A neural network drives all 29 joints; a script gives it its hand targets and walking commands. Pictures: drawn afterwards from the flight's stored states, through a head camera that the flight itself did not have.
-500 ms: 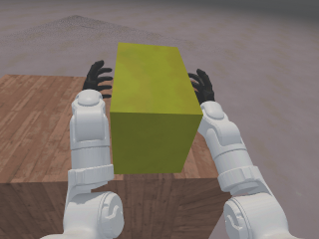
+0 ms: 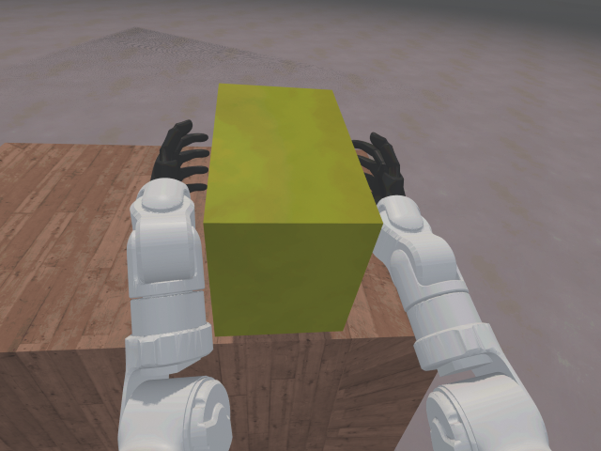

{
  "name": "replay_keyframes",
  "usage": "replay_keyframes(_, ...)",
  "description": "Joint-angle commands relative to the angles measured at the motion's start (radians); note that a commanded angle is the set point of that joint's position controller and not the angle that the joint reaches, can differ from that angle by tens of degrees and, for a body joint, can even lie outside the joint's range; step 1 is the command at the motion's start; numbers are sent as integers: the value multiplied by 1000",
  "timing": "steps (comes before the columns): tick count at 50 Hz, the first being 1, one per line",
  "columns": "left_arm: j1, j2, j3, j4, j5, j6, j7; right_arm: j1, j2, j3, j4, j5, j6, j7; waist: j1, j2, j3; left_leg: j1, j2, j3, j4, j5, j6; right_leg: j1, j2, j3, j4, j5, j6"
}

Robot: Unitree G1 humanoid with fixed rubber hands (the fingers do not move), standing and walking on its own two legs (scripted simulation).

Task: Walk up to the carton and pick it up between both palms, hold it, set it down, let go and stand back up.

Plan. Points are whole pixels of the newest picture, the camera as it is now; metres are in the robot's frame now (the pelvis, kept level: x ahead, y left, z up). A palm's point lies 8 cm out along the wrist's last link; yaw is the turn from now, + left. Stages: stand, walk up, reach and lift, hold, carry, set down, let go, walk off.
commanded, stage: hold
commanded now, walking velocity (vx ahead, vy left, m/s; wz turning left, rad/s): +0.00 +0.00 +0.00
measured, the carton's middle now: (278, 202) +0.40 +0.02 +0.19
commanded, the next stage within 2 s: none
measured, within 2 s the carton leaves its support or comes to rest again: neither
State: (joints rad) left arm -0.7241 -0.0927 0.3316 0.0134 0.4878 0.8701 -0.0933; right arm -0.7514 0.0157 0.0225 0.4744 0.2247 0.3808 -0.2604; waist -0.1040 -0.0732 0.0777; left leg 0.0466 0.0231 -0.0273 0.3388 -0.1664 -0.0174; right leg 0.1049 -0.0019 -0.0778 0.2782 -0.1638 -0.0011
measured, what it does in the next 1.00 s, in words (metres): stands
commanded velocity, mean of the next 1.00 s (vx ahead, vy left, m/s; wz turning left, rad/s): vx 0.00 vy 0.00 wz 0.00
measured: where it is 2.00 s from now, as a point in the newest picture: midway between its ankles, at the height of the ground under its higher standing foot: outside the picture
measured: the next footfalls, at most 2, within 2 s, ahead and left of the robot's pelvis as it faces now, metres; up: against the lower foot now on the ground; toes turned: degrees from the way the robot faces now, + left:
none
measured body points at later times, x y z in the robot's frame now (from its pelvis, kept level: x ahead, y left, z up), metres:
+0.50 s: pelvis -0.01 -0.01 +0.00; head -0.07 +0.03 +0.44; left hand +0.37 +0.15 +0.25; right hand +0.37 -0.12 +0.23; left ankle +0.03 +0.13 -0.75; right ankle +0.01 -0.11 -0.75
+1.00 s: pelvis +0.00 +0.00 +0.00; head -0.06 +0.03 +0.44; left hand +0.37 +0.15 +0.24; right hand +0.37 -0.12 +0.23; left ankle +0.03 +0.13 -0.75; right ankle +0.01 -0.11 -0.75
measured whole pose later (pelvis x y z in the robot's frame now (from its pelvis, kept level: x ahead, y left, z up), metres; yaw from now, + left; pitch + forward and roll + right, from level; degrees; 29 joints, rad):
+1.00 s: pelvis +0.00 +0.00 +0.00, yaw +0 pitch -13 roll -1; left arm -0.72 -0.09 0.34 0.02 0.48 0.87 -0.10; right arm -0.75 0.02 0.03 0.48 0.22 0.38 -0.27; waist -0.10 -0.08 0.07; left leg 0.05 0.03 -0.03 0.33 -0.16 -0.02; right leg 0.11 0.00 -0.08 0.27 -0.16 0.00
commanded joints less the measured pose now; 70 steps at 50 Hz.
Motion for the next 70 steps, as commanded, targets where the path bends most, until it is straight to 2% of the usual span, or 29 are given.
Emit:
replay_keyframes(1, -601, -479, -431, -30, -174, -59, -131, -749, 508, 306, -259, 74, -61, 100, -3, 100, -331, 18, -63, 84, -39, 231, -7, 94, 80, -46, 0, 153, 53)
replay_keyframes(2, -587, -472, -422, -10, -172, -54, -133, -748, 509, 292, -259, 69, -61, 100, -6, 93, -319, 12, -63, 87, -42, 227, -4, 101, 78, -47, -3, 151, 53)
replay_keyframes(3, -601, -485, -439, -23, -186, -58, -132, -763, 505, 287, -280, 66, -68, 101, -11, 118, -335, 9, -66, 89, -50, 218, -14, 104, 77, -51, -4, 135, 53)
replay_keyframes(6, -607, -471, -414, 5, -175, -60, -133, -773, 518, 282, -255, 57, -69, 104, 4, 89, -329, 1, -68, 90, -48, 192, 5, 91, 71, -44, -7, 136, 58)
replay_keyframes(8, -615, -479, -428, -6, -185, -66, -135, -773, 518, 283, -278, 53, -73, 103, -13, 94, -356, 0, -74, 89, -50, 202, -1, 114, 72, -52, -5, 150, 56)
replay_keyframes(11, -632, -485, -439, 5, -196, -73, -129, -797, 530, 288, -287, 57, -79, 101, -7, 93, -378, 10, -70, 87, -43, 195, 5, 92, 71, -49, -4, 144, 60)
replay_keyframes(13, -635, -473, -411, 30, -178, -72, -130, -809, 536, 272, -245, 45, -74, 104, 2, 84, -336, -15, -71, 88, -55, 152, 18, 83, 66, -43, -12, 106, 59)
replay_keyframes(15, -623, -471, -406, 34, -178, -72, -129, -777, 520, 260, -214, 37, -69, 107, -6, 89, -332, -27, -65, 90, -65, 132, 11, 91, 69, -49, -7, 106, 53)
replay_keyframes(18, -609, -468, -381, 72, -161, -65, -141, -772, 510, 244, -197, 33, -68, 107, -2, 90, -304, -31, -68, 95, -72, 120, 15, 87, 64, -46, -15, 90, 58)
replay_keyframes(24, -649, -466, -388, 52, -167, -76, -141, -799, 526, 245, -202, 33, -79, 106, -3, 93, -325, -19, -72, 96, -70, 122, 15, 85, 63, -52, -15, 89, 59)
replay_keyframes(27, -639, -471, -397, 52, -178, -74, -144, -796, 525, 255, -217, 40, -79, 103, -11, 85, -342, -14, -73, 92, -60, 142, 13, 93, 63, -46, -14, 122, 59)
replay_keyframes(29, -628, -479, -415, 16, -191, -81, -138, -817, 548, 291, -272, 58, -87, 100, 3, 81, -383, 8, -73, 91, -41, 217, 10, 112, 70, -50, -1, 179, 61)
replay_keyframes(30, -642, -489, -438, 17, -201, -83, -135, -815, 532, 286, -261, 56, -86, 98, -15, 104, -401, 18, -72, 91, -41, 205, 0, 106, 69, -49, -5, 170, 59)
replay_keyframes(31, -642, -476, -430, 3, -199, -84, -133, -814, 551, 305, -278, 65, -87, 98, 1, 85, -404, 20, -75, 90, -35, 221, 10, 110, 68, -47, 0, 190, 66)
replay_keyframes(32, -634, -477, -421, 16, -186, -80, -132, -784, 534, 291, -238, 61, -78, 96, -9, 94, -372, 9, -75, 89, -41, 211, 4, 101, 69, -46, -4, 173, 60)
replay_keyframes(33, -606, -464, -408, 17, -178, -76, -133, -766, 536, 303, -254, 61, -77, 97, 4, 81, -358, 10, -74, 90, -42, 207, 15, 102, 66, -47, -3, 181, 65)
replay_keyframes(35, -614, -467, -415, 20, -176, -73, -134, -778, 522, 288, -248, 56, -75, 96, -7, 92, -350, 3, -72, 92, -50, 181, 6, 105, 69, -50, -10, 143, 58)
replay_keyframes(41, -606, -460, -414, 22, -176, -67, -138, -782, 520, 287, -238, 61, -72, 99, -1, 98, -327, 3, -75, 96, -51, 196, 3, 100, 68, -47, -12, 144, 60)
replay_keyframes(44, -585, -476, -423, 0, -192, -67, -138, -779, 526, 309, -297, 65, -75, 93, -3, 73, -368, 25, -74, 88, -34, 242, 5, 122, 71, -47, -6, 207, 62)
replay_keyframes(46, -577, -483, -435, -35, -187, -64, -139, -749, 528, 323, -303, 90, -72, 89, -11, 96, -382, 51, -75, 89, -22, 293, -2, 123, 71, -46, 1, 258, 65)
replay_keyframes(51, -619, -466, -423, -12, -178, -62, -141, -781, 517, 285, -267, 65, -66, 98, -2, 97, -315, 3, -71, 90, -53, 183, 3, 86, 68, -50, -12, 122, 60)
replay_keyframes(52, -608, -480, -420, -14, -176, -60, -140, -788, 524, 285, -275, 71, -71, 101, 6, 103, -326, -3, -68, 92, -54, 184, 1, 95, 72, -49, -7, 118, 52)
replay_keyframes(53, -616, -477, -422, -3, -182, -60, -139, -769, 512, 277, -241, 65, -65, 101, -6, 104, -319, 2, -63, 91, -55, 173, 0, 86, 71, -42, -12, 115, 50)
replay_keyframes(55, -615, -494, -464, -28, -208, -68, -129, -777, 522, 295, -272, 68, -77, 98, -15, 121, -370, 25, -65, 89, -37, 227, -17, 98, 77, -53, -4, 157, 51)
replay_keyframes(62, -593, -461, -418, 4, -185, -67, -131, -770, 519, 294, -261, 56, -70, 97, -3, 78, -343, 11, -69, 90, -46, 196, 11, 90, 71, -45, -12, 160, 59)
replay_keyframes(63, -604, -473, -417, 9, -174, -64, -134, -762, 516, 271, -230, 56, -66, 99, -13, 104, -319, 5, -64, 85, -49, 179, 2, 85, 68, -42, -10, 134, 53)
replay_keyframes(66, -625, -481, -427, 12, -198, -72, -133, -786, 530, 268, -251, 43, -74, 105, -6, 77, -337, -8, -64, 90, -61, 149, 8, 91, 71, -50, -10, 110, 58)
replay_keyframes(68, -634, -472, -404, 23, -188, -77, -131, -790, 527, 271, -231, 48, -75, 107, 4, 83, -342, -6, -68, 95, -68, 153, 10, 93, 70, -52, -12, 105, 55)
replay_keyframes(70, -619, -487, -427, 13, -187, -74, -131, -797, 526, 268, -240, 49, -80, 105, -4, 110, -345, -5, -66, 94, -57, 165, 2, 97, 70, -49, -9, 127, 51)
